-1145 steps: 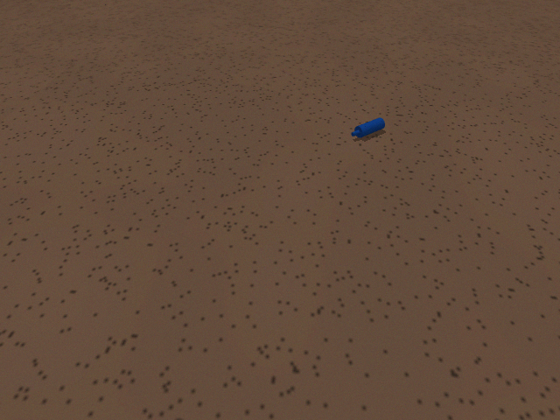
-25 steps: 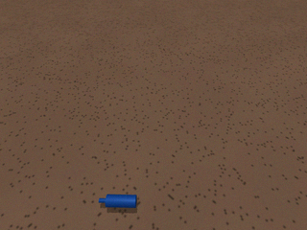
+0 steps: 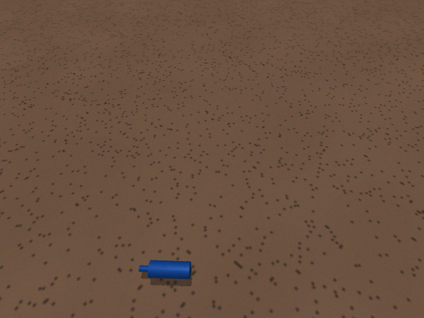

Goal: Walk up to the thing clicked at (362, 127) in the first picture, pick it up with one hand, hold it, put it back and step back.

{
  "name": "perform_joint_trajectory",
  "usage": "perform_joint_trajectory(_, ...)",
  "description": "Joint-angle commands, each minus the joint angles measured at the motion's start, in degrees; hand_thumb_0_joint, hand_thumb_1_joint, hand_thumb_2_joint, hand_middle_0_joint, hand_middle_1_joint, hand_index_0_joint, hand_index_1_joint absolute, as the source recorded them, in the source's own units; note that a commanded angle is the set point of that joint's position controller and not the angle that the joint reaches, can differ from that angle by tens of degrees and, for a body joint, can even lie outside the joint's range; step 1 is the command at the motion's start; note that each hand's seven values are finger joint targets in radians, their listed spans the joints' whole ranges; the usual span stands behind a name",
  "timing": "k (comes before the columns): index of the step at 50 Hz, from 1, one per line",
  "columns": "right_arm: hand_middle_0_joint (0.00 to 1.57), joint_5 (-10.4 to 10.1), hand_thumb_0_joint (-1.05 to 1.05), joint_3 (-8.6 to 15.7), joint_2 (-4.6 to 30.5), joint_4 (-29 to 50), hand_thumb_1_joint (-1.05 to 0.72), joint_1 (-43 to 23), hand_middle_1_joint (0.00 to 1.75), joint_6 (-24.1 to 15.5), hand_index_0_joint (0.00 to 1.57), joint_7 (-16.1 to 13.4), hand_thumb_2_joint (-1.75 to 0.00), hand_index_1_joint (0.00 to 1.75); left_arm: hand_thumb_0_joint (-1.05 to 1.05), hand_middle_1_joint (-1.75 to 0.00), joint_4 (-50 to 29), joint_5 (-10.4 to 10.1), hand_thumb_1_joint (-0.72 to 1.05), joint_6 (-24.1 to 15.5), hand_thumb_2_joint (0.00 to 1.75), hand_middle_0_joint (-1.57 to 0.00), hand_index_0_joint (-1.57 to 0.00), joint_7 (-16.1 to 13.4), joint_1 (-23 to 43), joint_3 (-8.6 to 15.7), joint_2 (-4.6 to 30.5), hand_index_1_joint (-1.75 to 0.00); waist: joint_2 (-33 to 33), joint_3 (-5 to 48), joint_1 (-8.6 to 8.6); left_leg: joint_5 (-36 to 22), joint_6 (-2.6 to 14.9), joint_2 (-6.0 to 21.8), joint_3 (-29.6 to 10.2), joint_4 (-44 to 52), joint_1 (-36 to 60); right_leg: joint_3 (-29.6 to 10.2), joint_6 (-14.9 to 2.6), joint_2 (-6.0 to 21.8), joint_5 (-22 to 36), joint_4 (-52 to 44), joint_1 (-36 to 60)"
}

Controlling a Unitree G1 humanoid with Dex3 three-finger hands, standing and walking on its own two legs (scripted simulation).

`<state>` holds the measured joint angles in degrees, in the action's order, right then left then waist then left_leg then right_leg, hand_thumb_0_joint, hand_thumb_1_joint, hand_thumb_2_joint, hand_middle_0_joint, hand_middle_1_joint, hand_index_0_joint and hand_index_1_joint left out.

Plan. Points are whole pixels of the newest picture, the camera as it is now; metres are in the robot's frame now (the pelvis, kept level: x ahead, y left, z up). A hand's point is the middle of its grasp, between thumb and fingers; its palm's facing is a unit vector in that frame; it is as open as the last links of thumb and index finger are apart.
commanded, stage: rise first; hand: left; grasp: from above
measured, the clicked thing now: (164, 269) +0.44 +0.23 -0.74
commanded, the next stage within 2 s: none
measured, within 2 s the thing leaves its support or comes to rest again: neither
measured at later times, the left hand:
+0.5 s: hand out of the picture +0.14 +0.26 -0.20, palm faces -0.11 -0.90 -0.42, open 13.7 cm
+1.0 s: hand out of the picture +0.12 +0.26 -0.25, palm faces -0.23 -0.84 -0.49, open 14.2 cm
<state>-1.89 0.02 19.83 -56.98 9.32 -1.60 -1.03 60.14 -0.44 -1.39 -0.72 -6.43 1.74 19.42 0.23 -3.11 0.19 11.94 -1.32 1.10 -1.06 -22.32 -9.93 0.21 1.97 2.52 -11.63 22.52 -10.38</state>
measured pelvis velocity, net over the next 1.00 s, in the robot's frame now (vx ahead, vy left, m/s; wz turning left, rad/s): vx -0.02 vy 0.01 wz -0.01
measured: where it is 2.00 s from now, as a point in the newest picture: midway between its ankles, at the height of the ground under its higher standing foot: outside the picture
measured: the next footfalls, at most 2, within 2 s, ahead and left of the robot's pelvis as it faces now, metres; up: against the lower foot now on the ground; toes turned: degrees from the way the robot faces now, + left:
none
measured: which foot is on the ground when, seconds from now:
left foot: down 0.00-1.00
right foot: down 0.00-1.00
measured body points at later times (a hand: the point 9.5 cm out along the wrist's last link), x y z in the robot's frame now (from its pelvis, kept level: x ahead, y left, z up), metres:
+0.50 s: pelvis +0.00 +0.01 -0.06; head +0.07 +0.02 +0.38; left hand +0.15 +0.31 -0.18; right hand +0.13 -0.26 -0.16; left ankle +0.00 +0.14 -0.74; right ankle +0.00 -0.14 -0.74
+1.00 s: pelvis -0.02 +0.01 -0.12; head +0.09 +0.02 +0.32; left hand +0.13 +0.31 -0.22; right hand +0.17 -0.24 -0.20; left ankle +0.00 +0.14 -0.74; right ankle +0.00 -0.14 -0.74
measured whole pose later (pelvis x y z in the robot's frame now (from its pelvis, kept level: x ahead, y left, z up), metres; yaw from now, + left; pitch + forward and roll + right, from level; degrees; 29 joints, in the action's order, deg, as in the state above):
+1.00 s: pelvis -0.02 +0.01 -0.12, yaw +0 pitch +21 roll -3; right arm -0.1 1.3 13.4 -29.9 10.7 -10.4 -0.7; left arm 20.2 16.8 14.3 0.0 -16.8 6.1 19.2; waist 0.8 8.2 1.8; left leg 33.3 -1.3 1.6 -3.8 -73.7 -61.2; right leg 0.8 2.4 1.5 -31.4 70.6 -59.7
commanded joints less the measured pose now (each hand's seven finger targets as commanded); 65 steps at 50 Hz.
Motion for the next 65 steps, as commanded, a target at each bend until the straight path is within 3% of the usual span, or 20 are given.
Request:
perform_joint_trajectory(1, 0.20, -1.2, 0.00, 2.5, 6.3, 11.6, -0.90, 1.6, 0.30, -2.3, 0.20, -2.0, -0.90, 0.30, 0.00, -0.78, -1.8, 1.9, 0.44, -1.4, 0.95, -0.09, -0.10, 0.4, 17.4, 6.5, 13.9, -0.78, -4.2, 4.3, 2.32, 0.8, 2.14, -1.8, 3.3, -3.4, -7.4, 2.0, -2.15, -2.6, -0.7, 1.1, -7.7)
perform_joint_trajectory(2, 0.20, -0.1, 0.00, 3.2, 5.8, 12.7, -0.91, 2.1, 0.30, -2.8, 0.20, -2.1, -0.90, 0.30, 0.00, -0.86, -3.2, 3.2, 0.36, -2.0, 0.94, -0.09, -0.11, 1.0, 20.0, 7.3, 14.4, -0.86, -3.2, 9.1, 1.63, -0.9, 1.99, -1.9, 3.3, -5.5, -7.3, 1.6, -2.04, -2.3, 1.8, 3.8, -7.0)
perform_joint_trajectory(3, 0.20, 0.5, 0.00, 4.4, 6.3, 12.9, -0.90, 4.0, 0.30, -2.9, 0.20, -2.1, -0.90, 0.30, 0.00, -0.94, 0.1, 5.0, 0.28, -1.0, 0.94, -0.04, -0.08, 1.1, 12.4, 10.3, 16.4, -0.94, -1.7, 13.6, 0.55, -3.7, 1.76, -2.2, 3.2, -7.5, -8.1, 1.4, -2.10, -2.0, 4.9, 6.1, -6.3)
perform_joint_trajectory(5, 0.20, 1.0, 0.00, 4.9, 5.3, 15.9, -0.92, 4.3, 0.30, -3.2, 0.20, -1.1, -0.91, 0.30, 0.00, -1.06, -0.5, 7.1, 0.12, 0.7, 0.98, -0.02, -0.06, 2.1, 4.5, 10.7, 13.8, -1.02, 2.8, 15.1, -2.26, -6.1, 0.94, -2.6, 3.3, -9.4, -10.7, 1.3, -2.82, -2.1, 5.7, 9.1, -6.0)
perform_joint_trajectory(8, 0.20, 0.5, 0.00, 5.4, 5.0, 19.8, -0.91, 3.9, 0.30, -3.3, 0.20, -0.8, -0.90, 0.30, 0.00, -1.08, -6.9, 8.3, -0.12, 4.4, 0.99, -0.02, -0.05, 1.9, 4.7, 9.7, 11.5, -1.05, 2.8, 16.5, -1.48, -9.3, 0.50, -2.2, 2.7, -9.4, -10.3, 1.9, -2.86, -2.8, 7.7, 9.5, -6.4)
perform_joint_trajectory(13, 0.20, 0.4, 0.00, 5.0, 3.9, 24.7, -0.93, 2.0, 0.30, -4.1, 0.20, 0.1, -0.91, 0.30, 0.00, -1.08, -13.6, 10.1, -0.48, 9.6, 0.98, -0.07, -0.08, 1.3, 7.5, 8.4, 9.6, -1.07, -0.1, 13.3, 0.29, -1.8, 0.92, -1.4, 2.0, -13.8, -16.2, 2.5, -2.60, -3.3, -0.2, 12.8, -14.5)
perform_joint_trajectory(15, 0.20, 0.8, 0.00, 5.5, 4.0, 25.0, -0.91, 3.6, 0.30, -4.9, 0.20, 0.3, -0.91, 0.30, 0.00, -1.08, -15.5, 10.4, -0.54, 9.9, 0.97, -0.08, -0.08, 1.2, 6.6, 9.3, 9.5, -1.08, -0.1, 14.8, 0.59, -2.7, 0.91, -1.1, 1.9, -17.4, -18.6, 2.7, -2.48, -3.5, 0.5, 16.4, -17.3)
perform_joint_trajectory(16, 0.20, 0.9, 0.00, 5.2, 3.4, 25.1, -0.91, 4.5, 0.30, -5.2, 0.20, 0.4, -0.90, 0.30, 0.00, -1.09, -14.3, 11.1, -0.53, 10.0, 0.97, -0.07, -0.08, 0.9, 3.4, 10.8, 10.3, -1.08, 0.5, 16.0, 0.17, -2.3, 0.95, -1.1, 2.1, -19.1, -19.7, 2.4, -2.39, -3.2, 0.3, 18.2, -18.0)
perform_joint_trajectory(17, 0.20, 0.9, 0.00, 5.8, 3.7, 25.7, -0.93, 4.6, 0.30, -5.5, 0.20, 0.4, -0.91, 0.30, 0.00, -1.08, -20.6, 11.4, -0.56, 9.3, 0.98, -0.08, -0.08, 1.1, 6.3, 10.0, 10.6, -1.08, 1.5, 17.7, 0.58, -2.4, 0.96, -1.1, 2.0, -20.6, -20.3, 2.2, -2.43, -3.2, 0.5, 19.7, -19.6)
perform_joint_trajectory(27, 0.20, 1.3, 0.00, 6.0, 3.2, 30.3, -0.90, 3.9, 0.30, -8.1, 0.20, -0.5, -0.90, 0.30, 0.00, -1.05, -38.0, 13.1, -0.58, 11.7, 1.02, -0.07, -0.05, 0.7, -3.7, 9.7, 9.7, -1.06, 4.3, 22.6, 1.41, -3.8, 0.72, 0.3, 0.2, -29.0, -25.9, 2.1, -2.76, -3.0, 0.0, 29.1, -27.8)
perform_joint_trajectory(28, 0.20, 1.4, 0.00, 6.0, 3.2, 29.9, -0.91, 4.3, 0.30, -8.2, 0.20, -0.6, -0.91, 0.30, 0.00, -1.06, -37.3, 13.4, -0.57, 12.4, 0.99, -0.07, -0.06, 0.6, -6.3, 9.4, 8.9, -1.06, 4.2, 23.5, 1.50, -6.3, 0.65, 0.5, -0.2, -29.9, -26.0, 2.4, -2.77, -3.1, 1.6, 30.2, -27.9)
perform_joint_trajectory(34, 0.20, 1.5, 0.00, 5.5, 2.4, 32.2, -0.94, 3.3, 0.30, -9.2, 0.20, -0.5, -0.91, 0.30, 0.00, -1.06, -42.8, 14.4, -0.58, 14.7, 0.97, -0.08, -0.08, 0.4, -10.2, 9.1, 8.2, -1.06, 4.3, 24.3, 1.36, -3.9, 0.87, 0.3, -0.3, -34.1, -30.7, 2.4, -2.89, -2.9, -0.4, 33.8, -31.9)
perform_joint_trajectory(40, 0.20, 1.4, 0.00, 5.3, 1.9, 34.1, -0.95, 2.8, 0.30, -10.1, 0.20, -0.5, -0.92, 0.30, 0.00, -1.07, -46.5, 15.5, -0.59, 16.0, 0.96, -0.09, -0.09, 0.4, -13.3, 9.1, 8.2, -1.06, 4.1, 24.7, 1.28, 1.7, 1.22, -0.1, -0.2, -36.9, -35.3, 2.2, -2.81, -2.9, -4.0, 35.9, -35.4)
perform_joint_trajectory(46, 0.20, 1.4, 0.00, 5.1, 1.9, 34.7, -0.95, 1.7, 0.30, -11.0, 0.20, -0.6, -0.92, 0.30, 0.00, -1.06, -49.0, 16.8, -0.61, 15.1, 0.96, -0.09, -0.09, -0.2, -11.2, 8.9, 9.3, -1.06, 3.7, 25.1, 2.36, 3.2, 1.38, -0.2, -0.4, -40.8, -39.5, 2.2, -2.79, -3.0, -5.1, 39.5, -39.6)
perform_joint_trajectory(49, 0.20, 1.5, 0.00, 5.1, 2.4, 34.0, -0.92, 1.0, 0.30, -12.0, 0.20, -0.5, -0.91, 0.30, 0.00, -1.03, -45.7, 19.3, -0.60, 12.6, 0.98, -0.09, -0.08, -0.3, -5.3, 8.0, 10.1, -1.04, 3.6, 22.2, 3.44, 11.0, 1.66, -0.3, -1.1, -43.4, -44.8, 1.9, -2.70, -3.0, -11.4, 42.3, -46.4)
perform_joint_trajectory(51, 0.20, 1.5, 0.00, 5.1, 2.7, 32.9, -0.92, 1.0, 0.30, -12.5, 0.20, -0.1, -0.91, 0.30, 0.00, -1.04, -42.5, 21.2, -0.60, 10.2, 0.98, -0.08, -0.07, -0.6, -2.9, 8.0, 10.5, -1.05, 3.8, 22.9, 2.99, 13.3, 1.63, -0.5, -1.2, -46.1, -48.3, 1.7, -2.83, -2.8, -13.3, 45.6, -50.1)
perform_joint_trajectory(54, 0.20, 1.6, 0.00, 5.5, 3.6, 31.8, -0.90, 0.6, 0.30, -13.6, 0.20, 0.7, -0.90, 0.30, 0.00, -1.04, -40.5, 25.3, -0.58, 6.0, 0.99, -0.07, -0.06, -1.3, 1.1, 6.4, 10.1, -1.05, 4.9, 28.4, 3.11, 10.5, 1.10, -0.5, -1.8, -50.8, -50.4, 1.5, -3.16, -2.6, -11.3, 52.2, -55.2)
perform_joint_trajectory(59, 0.20, 1.5, 0.00, 6.1, 4.8, 29.2, -0.92, -0.7, 0.30, -14.1, 0.20, 1.4, -0.91, 0.30, 0.00, -1.04, -34.0, 32.5, -0.59, 0.5, 1.00, -0.09, -0.08, -4.2, 8.9, 7.1, 13.6, -1.05, 5.1, 33.4, 2.83, 13.3, 1.12, -1.0, -1.4, -58.4, -58.2, 1.1, -3.27, -2.6, -13.0, 59.9, -63.6)
perform_joint_trajectory(62, 0.20, 1.5, 0.00, 6.7, 5.6, 27.4, -0.92, -0.3, 0.30, -13.7, 0.20, 1.7, -0.91, 0.30, 0.00, -1.05, -32.1, 36.1, -0.58, -1.5, 1.00, -0.09, -0.09, -6.1, 13.0, 8.9, 17.2, -1.06, 6.2, 38.7, 1.45, 10.2, 1.17, -1.4, -0.6, -63.5, -61.2, 0.9, -3.37, -2.7, -10.5, 64.4, -66.5)
perform_joint_trajectory(65, 0.20, 1.8, 0.00, 7.1, 6.0, 25.4, -0.91, 0.3, 0.30, -12.8, 0.20, 2.3, -0.91, 0.30, 0.00, -1.06, -28.7, 39.4, -0.58, -3.0, 1.01, -0.08, -0.08, -7.2, 19.5, 8.1, 18.0, -1.07, 6.0, 41.4, 1.68, 9.2, 1.27, -1.5, -0.5, -68.1, -65.4, 1.2, -3.48, -2.7, -9.8, 68.6, -70.3)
